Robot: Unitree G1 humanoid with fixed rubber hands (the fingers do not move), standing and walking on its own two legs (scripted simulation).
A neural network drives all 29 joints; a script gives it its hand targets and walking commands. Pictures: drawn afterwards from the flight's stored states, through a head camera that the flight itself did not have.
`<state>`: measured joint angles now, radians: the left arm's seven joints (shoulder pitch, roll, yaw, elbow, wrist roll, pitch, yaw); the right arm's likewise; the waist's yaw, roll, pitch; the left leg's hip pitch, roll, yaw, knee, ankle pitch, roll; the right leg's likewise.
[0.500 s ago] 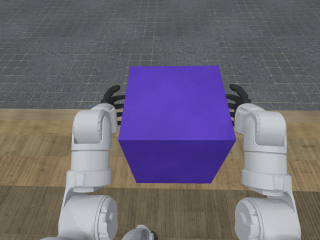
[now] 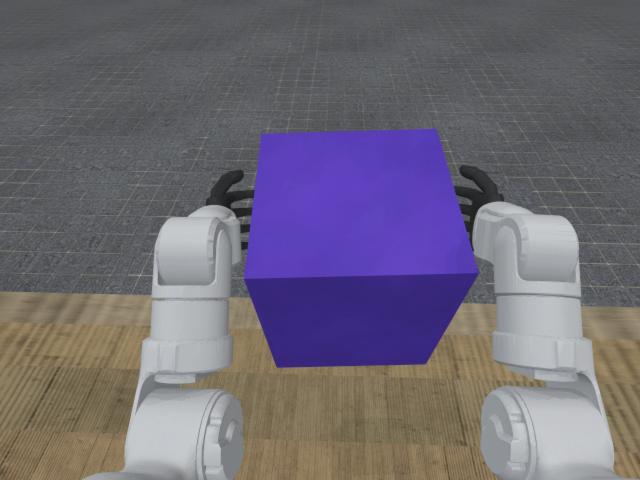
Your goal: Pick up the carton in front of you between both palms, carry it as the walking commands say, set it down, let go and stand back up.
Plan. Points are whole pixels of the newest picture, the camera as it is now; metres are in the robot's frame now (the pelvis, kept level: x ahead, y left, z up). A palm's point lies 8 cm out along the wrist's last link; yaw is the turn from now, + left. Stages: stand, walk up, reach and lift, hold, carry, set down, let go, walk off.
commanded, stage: carry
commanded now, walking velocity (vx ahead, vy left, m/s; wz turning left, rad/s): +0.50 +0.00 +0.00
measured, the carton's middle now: (350, 258) +0.38 +0.00 +0.10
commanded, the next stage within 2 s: none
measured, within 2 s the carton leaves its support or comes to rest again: neither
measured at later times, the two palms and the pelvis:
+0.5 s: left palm (299, 205) +0.73 +0.11 -0.11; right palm (430, 221) +0.69 -0.19 -0.11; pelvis +0.35 +0.01 -0.20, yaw +0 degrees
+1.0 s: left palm (302, 186) +1.06 +0.14 -0.30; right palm (393, 182) +1.09 -0.16 -0.30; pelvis +0.73 -0.04 -0.38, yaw +0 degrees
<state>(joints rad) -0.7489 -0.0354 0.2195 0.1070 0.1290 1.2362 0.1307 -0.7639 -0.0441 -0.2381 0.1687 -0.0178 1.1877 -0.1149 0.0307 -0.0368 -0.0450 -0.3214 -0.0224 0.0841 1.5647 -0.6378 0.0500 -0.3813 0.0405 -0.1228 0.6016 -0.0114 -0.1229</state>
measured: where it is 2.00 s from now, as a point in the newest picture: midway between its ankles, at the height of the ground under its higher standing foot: (345, 298)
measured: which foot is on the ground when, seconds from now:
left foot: up 0.00-0.36, down 0.38-0.78, up 0.80-1.00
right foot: down 0.00-0.38, up 0.40-0.74, down 0.76-1.00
